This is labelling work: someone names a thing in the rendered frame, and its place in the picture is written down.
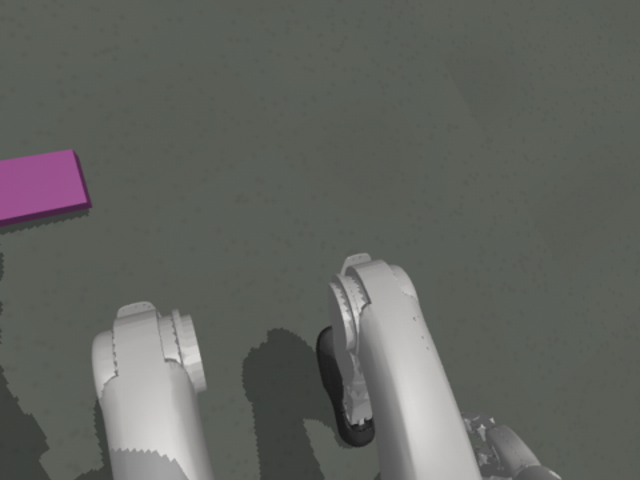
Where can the small box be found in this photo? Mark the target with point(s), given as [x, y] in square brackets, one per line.
[40, 186]

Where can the right robot foot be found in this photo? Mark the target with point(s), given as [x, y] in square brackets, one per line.
[354, 435]

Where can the right robot hand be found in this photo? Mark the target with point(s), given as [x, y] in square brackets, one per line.
[506, 455]

